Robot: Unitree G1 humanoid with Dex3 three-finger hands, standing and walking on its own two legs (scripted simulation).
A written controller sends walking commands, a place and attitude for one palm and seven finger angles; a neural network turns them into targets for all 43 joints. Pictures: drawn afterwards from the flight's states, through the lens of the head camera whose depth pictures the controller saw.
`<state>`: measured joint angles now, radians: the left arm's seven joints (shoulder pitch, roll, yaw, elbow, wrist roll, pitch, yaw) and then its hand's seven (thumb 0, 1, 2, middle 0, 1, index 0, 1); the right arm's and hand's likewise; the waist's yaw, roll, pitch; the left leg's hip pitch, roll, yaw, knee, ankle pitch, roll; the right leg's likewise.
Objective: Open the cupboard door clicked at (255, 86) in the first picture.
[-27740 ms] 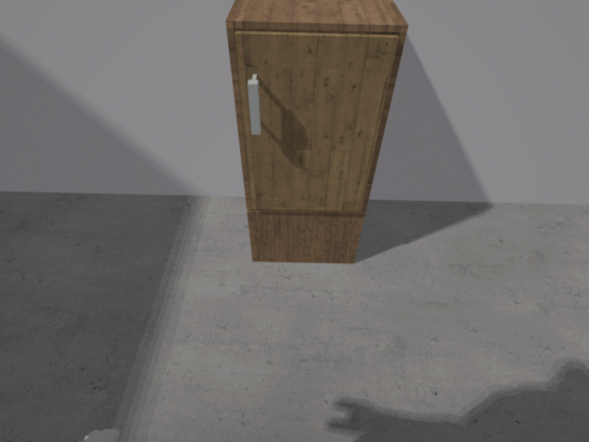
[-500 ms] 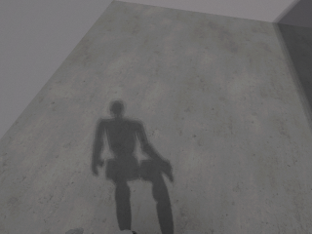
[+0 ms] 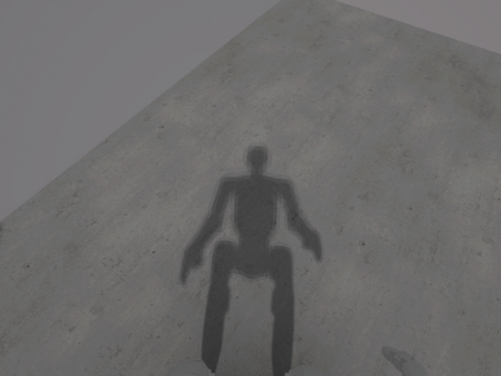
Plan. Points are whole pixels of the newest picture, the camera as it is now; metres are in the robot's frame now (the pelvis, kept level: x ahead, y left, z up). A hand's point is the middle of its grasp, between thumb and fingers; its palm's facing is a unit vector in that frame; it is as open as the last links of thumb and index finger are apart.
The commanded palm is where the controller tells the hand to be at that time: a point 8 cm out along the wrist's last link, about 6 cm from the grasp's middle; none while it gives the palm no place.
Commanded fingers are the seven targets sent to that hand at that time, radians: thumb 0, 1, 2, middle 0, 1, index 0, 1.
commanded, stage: turn to face it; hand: left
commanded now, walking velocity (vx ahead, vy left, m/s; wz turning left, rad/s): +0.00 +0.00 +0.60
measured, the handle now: out of the picture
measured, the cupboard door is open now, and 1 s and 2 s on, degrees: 48 48 48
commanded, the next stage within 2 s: none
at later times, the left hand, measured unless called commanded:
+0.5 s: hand out of the picture +0.03 +0.16 -0.16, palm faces +0.33 -0.92 -0.21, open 7.4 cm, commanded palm none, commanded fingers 0.00 0.90 0.90 -0.20 -0.30 -0.20 -0.30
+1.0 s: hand out of the picture +0.01 +0.13 -0.14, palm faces +0.58 -0.77 -0.27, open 7.4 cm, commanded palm none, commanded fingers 0.00 0.90 0.90 -0.20 -0.30 -0.20 -0.30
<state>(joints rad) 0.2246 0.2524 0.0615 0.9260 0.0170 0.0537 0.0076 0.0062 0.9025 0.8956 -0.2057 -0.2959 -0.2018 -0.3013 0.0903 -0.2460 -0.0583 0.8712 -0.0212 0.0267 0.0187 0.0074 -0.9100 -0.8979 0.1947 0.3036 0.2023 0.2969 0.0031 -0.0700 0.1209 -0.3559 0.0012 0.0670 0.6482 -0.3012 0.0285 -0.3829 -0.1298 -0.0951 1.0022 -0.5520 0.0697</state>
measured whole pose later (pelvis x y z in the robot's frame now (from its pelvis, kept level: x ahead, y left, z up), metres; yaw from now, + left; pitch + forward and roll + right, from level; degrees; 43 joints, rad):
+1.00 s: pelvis +0.06 -0.09 +0.02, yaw +37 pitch +1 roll +2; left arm 0.20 0.21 0.05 0.87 0.03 0.02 0.02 0.00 0.90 0.90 -0.20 -0.30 -0.20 -0.30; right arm 0.14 -0.25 -0.09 0.91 -0.01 0.09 0.03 0.01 -0.91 -0.90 0.20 0.30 0.20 0.30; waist -0.02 -0.01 0.10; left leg -0.48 0.01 0.03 1.06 -0.46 -0.06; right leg -0.22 -0.11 -0.14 0.53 -0.31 0.00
